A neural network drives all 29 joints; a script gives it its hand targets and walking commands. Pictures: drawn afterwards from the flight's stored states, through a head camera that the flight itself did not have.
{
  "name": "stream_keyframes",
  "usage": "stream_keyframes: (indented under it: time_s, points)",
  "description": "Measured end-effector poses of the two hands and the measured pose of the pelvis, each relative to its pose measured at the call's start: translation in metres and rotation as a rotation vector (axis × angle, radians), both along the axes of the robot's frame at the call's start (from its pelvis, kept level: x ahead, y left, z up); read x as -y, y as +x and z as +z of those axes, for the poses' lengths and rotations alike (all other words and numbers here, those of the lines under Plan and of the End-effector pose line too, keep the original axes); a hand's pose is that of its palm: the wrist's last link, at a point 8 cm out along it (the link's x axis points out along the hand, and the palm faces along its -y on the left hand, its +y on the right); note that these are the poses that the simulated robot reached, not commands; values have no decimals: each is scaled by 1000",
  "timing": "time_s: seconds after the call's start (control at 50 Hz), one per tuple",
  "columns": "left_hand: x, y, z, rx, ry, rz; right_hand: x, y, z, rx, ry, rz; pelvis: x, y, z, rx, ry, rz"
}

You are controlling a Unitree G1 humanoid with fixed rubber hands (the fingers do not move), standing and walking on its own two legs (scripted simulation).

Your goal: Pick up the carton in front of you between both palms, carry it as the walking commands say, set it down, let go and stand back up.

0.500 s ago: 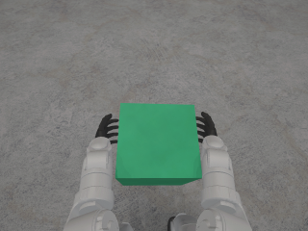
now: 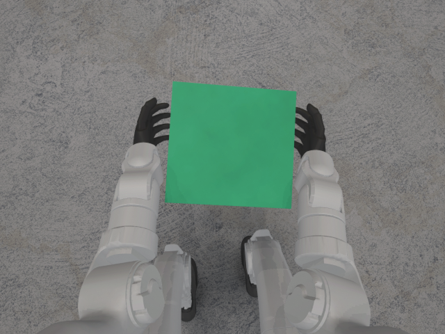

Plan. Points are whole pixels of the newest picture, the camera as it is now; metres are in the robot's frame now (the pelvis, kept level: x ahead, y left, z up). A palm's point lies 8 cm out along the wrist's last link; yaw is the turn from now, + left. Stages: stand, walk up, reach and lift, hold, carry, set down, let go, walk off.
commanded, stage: set down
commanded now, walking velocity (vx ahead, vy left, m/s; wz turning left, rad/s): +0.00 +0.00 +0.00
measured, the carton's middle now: (225, 152) +0.43 -0.05 -0.15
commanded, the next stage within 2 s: none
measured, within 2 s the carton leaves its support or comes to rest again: rests again in 1.98 s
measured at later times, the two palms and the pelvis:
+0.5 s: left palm (167, 146) +0.48 +0.09 -0.22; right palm (288, 165) +0.41 -0.20 -0.22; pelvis -0.03 -0.01 -0.13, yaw +0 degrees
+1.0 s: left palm (179, 150) +0.52 +0.07 -0.38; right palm (279, 165) +0.44 -0.21 -0.34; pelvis -0.04 +0.01 -0.22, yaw -2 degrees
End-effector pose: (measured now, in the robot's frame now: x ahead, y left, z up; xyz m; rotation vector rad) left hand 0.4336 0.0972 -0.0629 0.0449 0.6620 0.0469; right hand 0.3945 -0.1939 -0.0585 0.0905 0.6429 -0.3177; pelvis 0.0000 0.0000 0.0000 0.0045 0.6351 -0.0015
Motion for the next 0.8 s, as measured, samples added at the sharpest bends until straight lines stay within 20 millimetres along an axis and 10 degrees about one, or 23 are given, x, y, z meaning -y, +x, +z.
stream_keyframes:
  time_s: [0.8]
  points:
    - [19, 73, -254, -66, 69, -226, 7, 18, -254, -81, -26, -138, -1, -37, -190, -193, -40, 21]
